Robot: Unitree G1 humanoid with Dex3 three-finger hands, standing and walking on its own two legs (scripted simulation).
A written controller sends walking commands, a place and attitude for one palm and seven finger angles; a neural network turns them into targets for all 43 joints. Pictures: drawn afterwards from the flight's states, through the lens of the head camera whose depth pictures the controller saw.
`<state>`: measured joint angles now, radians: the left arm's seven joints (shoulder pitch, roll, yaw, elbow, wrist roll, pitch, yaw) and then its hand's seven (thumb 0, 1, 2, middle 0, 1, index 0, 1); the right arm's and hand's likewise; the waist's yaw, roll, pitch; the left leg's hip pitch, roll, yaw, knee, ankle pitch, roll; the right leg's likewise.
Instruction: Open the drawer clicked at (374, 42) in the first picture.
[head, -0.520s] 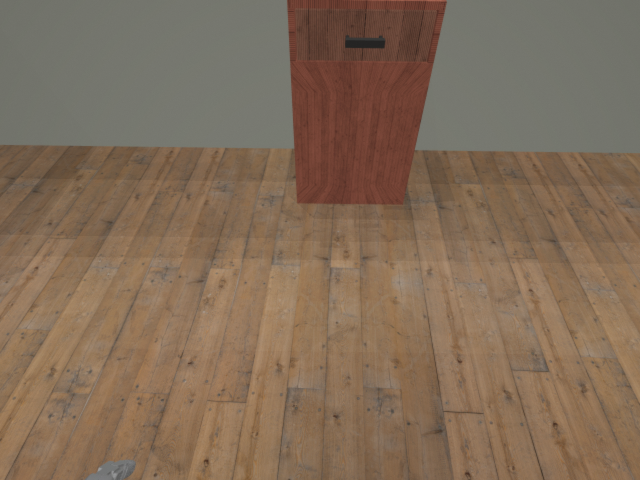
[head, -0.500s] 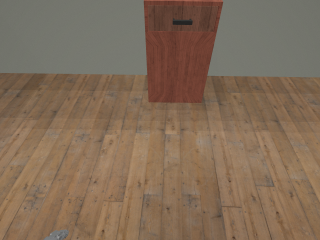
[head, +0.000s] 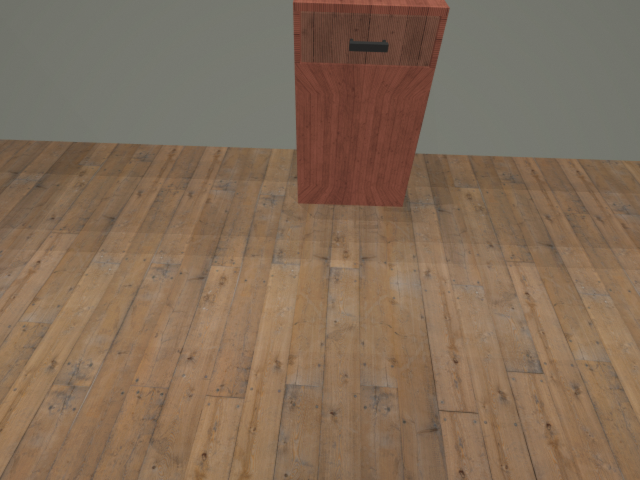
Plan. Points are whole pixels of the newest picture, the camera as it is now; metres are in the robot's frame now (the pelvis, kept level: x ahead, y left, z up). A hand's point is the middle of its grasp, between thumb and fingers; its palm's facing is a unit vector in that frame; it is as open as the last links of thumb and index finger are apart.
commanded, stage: stand and wait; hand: left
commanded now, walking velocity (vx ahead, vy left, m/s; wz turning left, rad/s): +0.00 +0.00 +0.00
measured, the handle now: (368, 44) +1.43 -0.08 -0.02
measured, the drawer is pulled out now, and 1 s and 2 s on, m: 0.00 0.00 0.00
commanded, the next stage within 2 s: look at it before walking up in 0.32 s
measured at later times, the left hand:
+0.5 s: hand out of the picture +0.06 +0.25 -0.16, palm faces -0.04 -0.95 -0.32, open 7.3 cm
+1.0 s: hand out of the picture +0.07 +0.25 -0.16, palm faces -0.04 -0.94 -0.33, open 7.3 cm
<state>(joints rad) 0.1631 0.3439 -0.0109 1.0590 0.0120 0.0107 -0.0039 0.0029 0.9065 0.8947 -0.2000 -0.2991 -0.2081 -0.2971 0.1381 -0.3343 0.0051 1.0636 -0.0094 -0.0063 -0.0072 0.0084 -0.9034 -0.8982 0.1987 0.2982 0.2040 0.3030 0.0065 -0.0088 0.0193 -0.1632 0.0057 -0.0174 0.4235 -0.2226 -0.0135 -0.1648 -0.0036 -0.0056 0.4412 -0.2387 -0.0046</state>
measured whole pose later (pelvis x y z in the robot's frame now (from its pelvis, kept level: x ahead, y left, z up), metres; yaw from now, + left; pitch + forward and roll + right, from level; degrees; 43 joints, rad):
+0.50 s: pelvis -0.01 +0.01 +0.00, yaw +0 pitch -2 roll +0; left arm 0.16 0.34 -0.01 1.09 0.01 0.01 -0.01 0.00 0.91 0.89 -0.20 -0.30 -0.21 -0.30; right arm 0.15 -0.33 0.01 1.11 -0.01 -0.01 0.00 0.01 -0.90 -0.90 0.20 0.30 0.20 0.30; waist 0.00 -0.01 0.02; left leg -0.17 0.00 -0.01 0.39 -0.19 -0.01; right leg -0.17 -0.01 0.00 0.40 -0.20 0.00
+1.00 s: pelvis +0.00 +0.01 +0.00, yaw +0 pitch -2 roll +0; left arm 0.15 0.35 -0.02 1.09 0.01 0.00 0.00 0.00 0.91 0.89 -0.20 -0.30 -0.21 -0.30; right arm 0.12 -0.33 0.01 1.11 0.00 -0.01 0.00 0.01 -0.90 -0.90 0.20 0.30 0.20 0.30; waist 0.01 -0.01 0.02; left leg -0.14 0.00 -0.01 0.37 -0.20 -0.01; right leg -0.14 -0.01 0.01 0.38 -0.21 0.00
